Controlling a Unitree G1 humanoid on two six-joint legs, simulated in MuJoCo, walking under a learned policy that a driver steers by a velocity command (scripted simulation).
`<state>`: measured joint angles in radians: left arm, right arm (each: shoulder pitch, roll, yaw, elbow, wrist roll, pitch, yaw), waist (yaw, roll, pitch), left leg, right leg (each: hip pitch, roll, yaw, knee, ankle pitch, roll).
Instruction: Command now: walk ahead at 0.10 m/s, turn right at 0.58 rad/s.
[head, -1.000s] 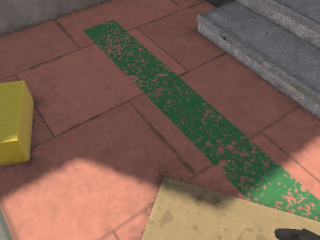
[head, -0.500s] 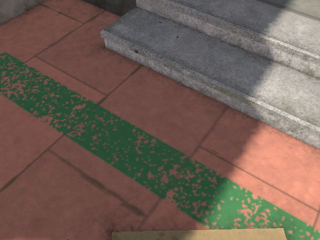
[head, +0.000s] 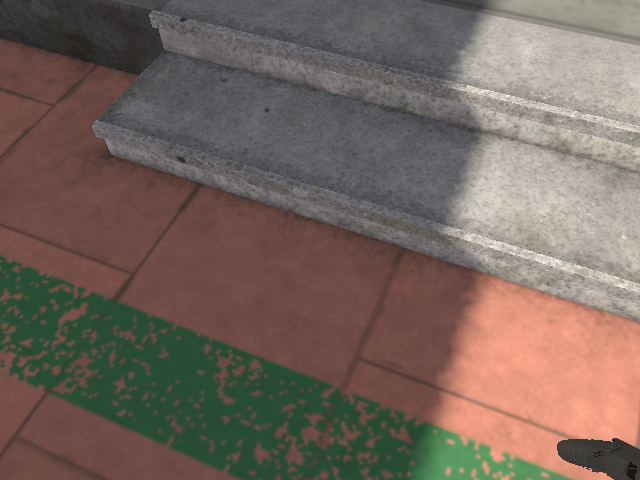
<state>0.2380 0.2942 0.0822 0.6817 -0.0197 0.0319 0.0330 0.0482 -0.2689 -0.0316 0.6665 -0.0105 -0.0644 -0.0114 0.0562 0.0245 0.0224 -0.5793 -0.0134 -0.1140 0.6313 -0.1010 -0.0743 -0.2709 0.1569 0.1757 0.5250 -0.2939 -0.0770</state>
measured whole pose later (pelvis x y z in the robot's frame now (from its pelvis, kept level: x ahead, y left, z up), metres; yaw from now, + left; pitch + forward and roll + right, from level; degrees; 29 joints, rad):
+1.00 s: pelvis +0.05 -0.01 +0.00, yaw -25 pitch +0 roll +0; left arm 0.17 0.24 0.03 0.67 0.02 0.03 0.02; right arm 0.16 -0.23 -0.04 0.73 -0.02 -0.01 0.00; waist 0.01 -0.03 0.01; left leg -0.23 0.00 -0.02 0.51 -0.28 -0.01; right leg -0.28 0.07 0.12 0.53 -0.25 -0.02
